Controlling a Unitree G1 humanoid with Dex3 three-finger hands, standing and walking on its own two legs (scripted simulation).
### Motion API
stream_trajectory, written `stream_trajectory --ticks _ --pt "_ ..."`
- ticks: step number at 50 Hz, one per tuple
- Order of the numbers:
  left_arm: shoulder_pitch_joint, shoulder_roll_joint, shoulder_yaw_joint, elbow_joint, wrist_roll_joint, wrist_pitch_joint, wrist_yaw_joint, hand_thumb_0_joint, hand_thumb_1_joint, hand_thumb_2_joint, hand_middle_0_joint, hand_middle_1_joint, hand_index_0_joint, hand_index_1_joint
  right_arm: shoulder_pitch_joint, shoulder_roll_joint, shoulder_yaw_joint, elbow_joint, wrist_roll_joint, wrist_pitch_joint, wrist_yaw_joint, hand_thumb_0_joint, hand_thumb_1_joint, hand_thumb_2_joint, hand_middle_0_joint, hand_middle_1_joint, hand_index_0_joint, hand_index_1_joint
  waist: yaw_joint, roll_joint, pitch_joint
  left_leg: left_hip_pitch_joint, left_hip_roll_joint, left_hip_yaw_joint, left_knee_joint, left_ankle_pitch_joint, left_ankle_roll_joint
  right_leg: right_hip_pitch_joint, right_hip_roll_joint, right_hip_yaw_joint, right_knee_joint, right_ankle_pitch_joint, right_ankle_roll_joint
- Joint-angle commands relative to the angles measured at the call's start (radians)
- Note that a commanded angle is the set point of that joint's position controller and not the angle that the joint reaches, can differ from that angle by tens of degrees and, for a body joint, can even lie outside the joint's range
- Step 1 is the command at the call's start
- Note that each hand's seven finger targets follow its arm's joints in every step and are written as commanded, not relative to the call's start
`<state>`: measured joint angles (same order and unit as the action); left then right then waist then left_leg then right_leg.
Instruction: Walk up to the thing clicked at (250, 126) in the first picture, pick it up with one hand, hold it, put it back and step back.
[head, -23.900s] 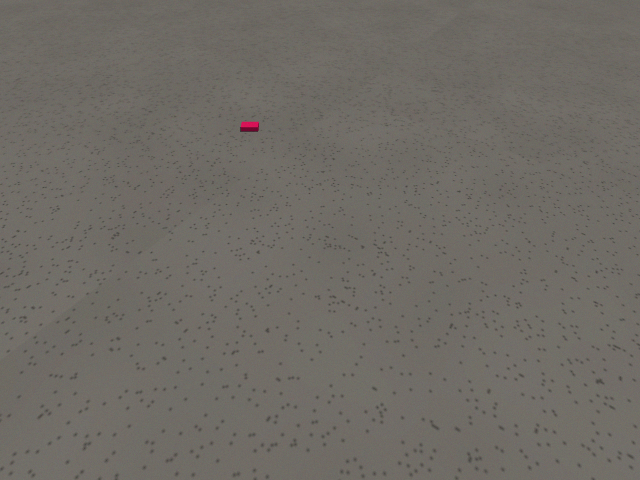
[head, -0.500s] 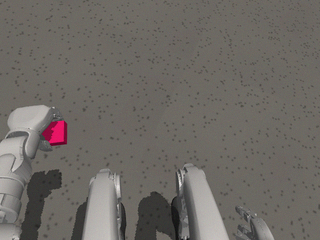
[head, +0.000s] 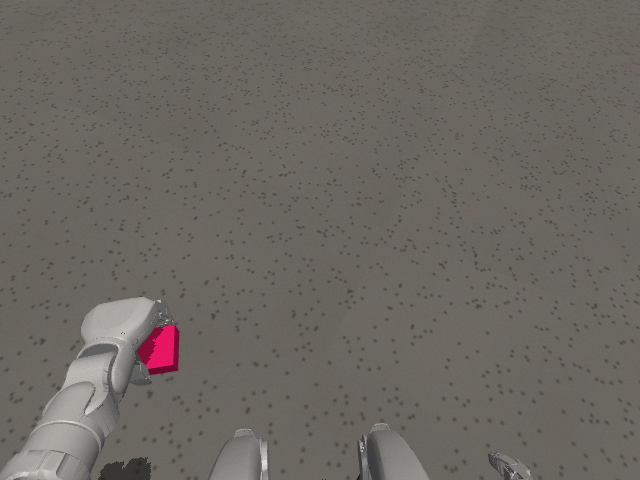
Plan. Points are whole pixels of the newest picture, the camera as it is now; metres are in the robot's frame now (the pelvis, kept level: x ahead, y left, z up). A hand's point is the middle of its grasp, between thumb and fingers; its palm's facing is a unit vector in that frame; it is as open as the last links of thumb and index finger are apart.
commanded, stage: lift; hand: left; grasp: from above
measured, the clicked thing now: (141, 353) +0.34 +0.25 -0.12
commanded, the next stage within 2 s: hold in 0.38 s
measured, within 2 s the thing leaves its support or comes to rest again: neither
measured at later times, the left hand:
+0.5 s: hand (135, 316) +0.35 +0.22 -0.01, palm faces -0.46 -0.10 -0.88, open 8.8 cm
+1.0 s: hand (129, 295) +0.36 +0.22 +0.03, palm faces -0.46 -0.09 -0.89, open 8.8 cm
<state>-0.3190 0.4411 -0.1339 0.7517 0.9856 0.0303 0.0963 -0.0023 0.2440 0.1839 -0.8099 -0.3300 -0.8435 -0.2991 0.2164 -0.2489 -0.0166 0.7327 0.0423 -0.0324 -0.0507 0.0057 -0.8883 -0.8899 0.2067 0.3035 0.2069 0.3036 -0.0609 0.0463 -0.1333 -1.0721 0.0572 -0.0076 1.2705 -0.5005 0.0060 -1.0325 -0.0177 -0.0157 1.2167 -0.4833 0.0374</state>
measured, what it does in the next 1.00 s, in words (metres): rises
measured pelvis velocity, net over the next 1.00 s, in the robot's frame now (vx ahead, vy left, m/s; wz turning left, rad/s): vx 0.06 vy -0.01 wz -0.01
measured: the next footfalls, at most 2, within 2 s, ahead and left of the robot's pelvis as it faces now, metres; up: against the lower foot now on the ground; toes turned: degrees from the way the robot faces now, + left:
none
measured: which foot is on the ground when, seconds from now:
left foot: down 0.00-1.00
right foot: down 0.00-1.00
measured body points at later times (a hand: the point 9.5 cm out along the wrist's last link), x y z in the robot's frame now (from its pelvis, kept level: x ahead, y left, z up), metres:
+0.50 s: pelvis +0.04 +0.00 +0.08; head +0.09 -0.01 +0.52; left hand +0.37 +0.22 +0.05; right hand +0.12 -0.27 -0.05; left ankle +0.06 +0.11 -0.63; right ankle +0.06 -0.15 -0.63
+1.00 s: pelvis +0.06 -0.01 +0.10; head +0.08 -0.02 +0.55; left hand +0.38 +0.22 +0.08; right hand +0.16 -0.28 -0.02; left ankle +0.06 +0.11 -0.63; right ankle +0.06 -0.15 -0.63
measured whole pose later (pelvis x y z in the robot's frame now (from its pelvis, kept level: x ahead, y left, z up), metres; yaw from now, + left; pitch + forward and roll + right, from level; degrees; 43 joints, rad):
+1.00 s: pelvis +0.06 -0.01 +0.10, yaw +0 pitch +5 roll +0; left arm -0.28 0.36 -0.19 0.78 0.99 0.05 0.08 -0.01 0.21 0.26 -0.82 -0.32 -0.85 -0.29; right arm 0.24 -0.26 -0.05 0.73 0.04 0.03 -0.02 0.01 -0.89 -0.89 0.21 0.30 0.21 0.30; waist -0.02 0.04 -0.05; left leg -0.41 0.04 0.05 0.64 -0.32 -0.01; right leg -0.41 -0.03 0.01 0.63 -0.32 0.03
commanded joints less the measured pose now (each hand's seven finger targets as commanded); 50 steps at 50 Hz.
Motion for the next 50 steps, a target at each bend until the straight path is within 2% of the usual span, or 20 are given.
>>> stream_trajectory --ticks 1,4,6,7,12,16,17,18,20,22,25,26,27,31,35,38,40,44,49,50 --pt "-0.329 0.185 0.067 -0.131 0.010 0.013 0.080 0.000 0.809 0.425 -1.088 -0.456 -1.125 -0.418 0.048 -0.146 -0.060 -0.072 -0.006 -0.038 -0.018 0.000 -0.881 -0.894 0.201 0.300 0.200 0.300 -0.015 0.052 -0.323 0.375 -0.041 -0.036 -0.318 0.119 -0.007 0.228 0.055 -0.001 -0.264 0.122 -0.052" --pt "-0.350 0.184 0.055 -0.117 0.015 0.022 0.092 0.000 0.788 0.449 -1.090 -0.440 -1.117 -0.412 0.055 -0.145 -0.062 -0.068 -0.006 -0.035 -0.016 0.000 -0.882 -0.894 0.201 0.300 0.200 0.300 -0.013 0.025 -0.308 0.419 -0.051 -0.015 -0.355 0.177 -0.005 0.305 0.052 0.007 -0.327 0.166 -0.050" --pt "-0.327 0.181 0.062 -0.123 0.013 0.028 0.098 0.000 0.766 0.463 -1.070 -0.463 -1.098 -0.434 0.057 -0.145 -0.064 -0.066 -0.008 -0.036 -0.014 0.000 -0.883 -0.894 0.201 0.300 0.200 0.300 0.004 0.048 -0.317 0.465 -0.052 -0.013 -0.385 0.214 -0.008 0.337 0.052 0.007 -0.351 0.197 -0.051" --pt "-0.318 0.159 0.044 -0.111 0.010 0.031 0.099 0.000 0.764 0.465 -1.079 -0.452 -1.103 -0.428 0.054 -0.140 -0.062 -0.072 -0.009 -0.035 -0.012 0.000 -0.884 -0.895 0.201 0.300 0.200 0.300 0.000 0.046 -0.298 0.481 -0.052 -0.012 -0.405 0.215 -0.009 0.352 0.052 0.005 -0.370 0.197 -0.050" --pt "-0.319 0.179 0.060 -0.099 0.015 0.034 0.107 0.000 0.756 0.474 -1.093 -0.417 -1.109 -0.401 0.050 -0.145 -0.064 -0.072 -0.009 -0.025 -0.007 0.000 -0.883 -0.894 0.201 0.300 0.200 0.300 0.003 0.015 -0.283 0.548 -0.056 -0.004 -0.466 0.257 -0.007 0.435 0.047 0.010 -0.439 0.236 -0.044" --pt "-0.318 0.151 0.046 -0.097 0.007 0.037 0.107 0.000 0.737 0.483 -1.074 -0.431 -1.091 -0.413 0.056 -0.143 -0.066 -0.070 -0.008 -0.019 -0.005 0.000 -0.882 -0.892 0.201 0.300 0.200 0.300 0.000 0.007 -0.260 0.597 -0.057 0.002 -0.511 0.301 -0.007 0.488 0.045 0.013 -0.491 0.279 -0.042" --pt "-0.316 0.143 0.039 -0.102 0.003 0.036 0.107 0.000 0.742 0.491 -1.083 -0.423 -1.098 -0.408 0.050 -0.144 -0.068 -0.071 -0.009 -0.017 -0.004 0.000 -0.882 -0.892 0.201 0.300 0.200 0.300 0.010 0.014 -0.259 0.623 -0.057 0.006 -0.525 0.309 -0.008 0.501 0.043 0.010 -0.505 0.284 -0.043" --pt "-0.291 0.135 0.036 -0.076 0.007 0.039 0.104 0.000 0.750 0.503 -1.094 -0.421 -1.106 -0.409 0.057 -0.147 -0.072 -0.069 -0.006 -0.014 -0.003 0.000 -0.880 -0.892 0.201 0.300 0.200 0.300 0.003 0.001 -0.261 0.641 -0.055 0.007 -0.530 0.331 -0.007 0.498 0.044 0.010 -0.511 0.302 -0.043" --pt "-0.319 0.138 0.035 -0.097 0.008 0.037 0.101 0.000 0.726 0.509 -1.076 -0.427 -1.088 -0.415 0.061 -0.146 -0.073 -0.068 -0.007 -0.010 -0.002 0.000 -0.881 -0.891 0.201 0.300 0.200 0.300 0.005 -0.005 -0.265 0.655 -0.056 0.007 -0.544 0.368 -0.007 0.538 0.045 0.012 -0.527 0.336 -0.040" --pt "-0.310 0.125 0.024 -0.099 0.005 0.034 0.095 0.000 0.705 0.523 -1.069 -0.421 -1.077 -0.414 0.055 -0.146 -0.075 -0.071 -0.007 -0.010 0.000 0.000 -0.881 -0.892 0.201 0.300 0.200 0.300 0.006 -0.006 -0.240 0.667 -0.061 0.017 -0.563 0.360 -0.005 0.544 0.043 0.014 -0.551 0.337 -0.039" --pt "-0.323 0.125 0.025 -0.110 0.002 0.029 0.092 0.000 0.725 0.470 -1.059 -0.438 -1.083 -0.414 0.046 -0.150 -0.077 -0.073 -0.006 -0.008 0.001 0.000 -0.884 -0.891 0.201 0.300 0.200 0.300 0.007 -0.004 -0.227 0.706 -0.058 0.015 -0.595 0.360 -0.010 0.554 0.046 0.006 -0.575 0.325 -0.042" --pt "-0.328 0.146 0.034 -0.117 0.009 0.027 0.091 0.000 0.703 0.446 -1.043 -0.423 -1.068 -0.397 0.044 -0.155 -0.079 -0.076 -0.005 -0.007 0.001 0.000 -0.885 -0.892 0.201 0.300 0.200 0.300 0.010 0.003 -0.228 0.718 -0.059 0.015 -0.607 0.360 -0.013 0.562 0.046 0.005 -0.580 0.320 -0.044" --pt "-0.304 0.138 0.027 -0.103 0.018 0.028 0.088 0.000 0.696 0.457 -1.043 -0.417 -1.065 -0.396 0.039 -0.149 -0.078 -0.076 -0.005 -0.005 0.002 0.000 -0.884 -0.892 0.200 0.300 0.200 0.300 0.015 0.004 -0.217 0.713 -0.062 0.018 -0.611 0.364 -0.011 0.572 0.045 0.009 -0.587 0.327 -0.043" --pt "-0.331 0.135 0.028 -0.134 0.013 0.024 0.081 0.000 0.701 0.468 -1.049 -0.416 -1.069 -0.396 0.038 -0.153 -0.080 -0.080 -0.005 -0.001 0.004 0.000 -0.885 -0.892 0.200 0.300 0.200 0.300 0.012 -0.007 -0.240 0.762 -0.063 0.021 -0.624 0.441 -0.011 0.622 0.046 0.010 -0.603 0.396 -0.040" --pt "-0.299 0.139 0.035 -0.119 0.021 0.023 0.074 0.000 0.663 0.455 -1.020 -0.413 -1.040 -0.392 0.035 -0.152 -0.083 -0.077 -0.004 0.004 0.006 0.000 -0.885 -0.892 0.200 0.300 0.200 0.300 0.021 -0.010 -0.233 0.779 -0.067 0.028 -0.639 0.489 -0.011 0.657 0.045 0.013 -0.615 0.444 -0.039" --pt "-0.301 0.123 0.024 -0.120 0.023 0.025 0.066 0.000 0.687 0.473 -1.046 -0.411 -1.064 -0.394 0.032 -0.151 -0.086 -0.084 -0.003 0.010 0.010 0.000 -0.887 -0.893 0.200 0.300 0.200 0.300 0.019 -0.021 -0.211 0.791 -0.066 0.031 -0.652 0.504 -0.008 0.661 0.045 0.014 -0.627 0.461 -0.038" --pt "-0.311 0.150 0.039 -0.154 0.017 0.020 0.058 0.000 0.696 0.474 -1.060 -0.395 -1.073 -0.382 0.028 -0.160 -0.090 -0.090 -0.003 0.012 0.012 0.000 -0.884 -0.892 0.200 0.300 0.200 0.300 0.029 0.000 -0.231 0.819 -0.065 0.033 -0.663 0.519 -0.012 0.679 0.045 0.009 -0.633 0.463 -0.040" --pt "-0.304 0.123 0.021 -0.164 0.019 0.020 0.040 0.000 0.680 0.441 -1.037 -0.388 -1.056 -0.369 0.023 -0.154 -0.086 -0.102 -0.001 0.020 0.015 0.000 -0.884 -0.892 0.200 0.300 0.200 0.300 0.022 -0.021 -0.198 0.814 -0.067 0.036 -0.681 0.505 -0.007 0.691 0.045 0.014 -0.651 0.464 -0.039" --pt "-0.297 0.149 0.036 -0.205 0.019 0.021 0.025 0.000 0.714 0.472 -1.076 -0.384 -1.089 -0.372 -0.003 -0.153 -0.084 -0.127 0.002 0.031 0.017 0.000 -0.886 -0.894 0.200 0.300 0.200 0.299 0.043 -0.004 -0.200 0.836 -0.069 0.039 -0.710 0.493 -0.007 0.725 0.043 0.014 -0.673 0.450 -0.040" --pt "-0.281 0.141 0.031 -0.172 0.026 0.024 0.020 0.000 0.714 0.464 -1.064 -0.395 -1.081 -0.378 0.002 -0.154 -0.085 -0.128 0.002 0.033 0.017 0.000 -0.883 -0.893 0.200 0.300 0.200 0.299 0.030 -0.009 -0.180 0.830 -0.069 0.042 -0.710 0.494 -0.005 0.713 0.044 0.014 -0.677 0.452 -0.040"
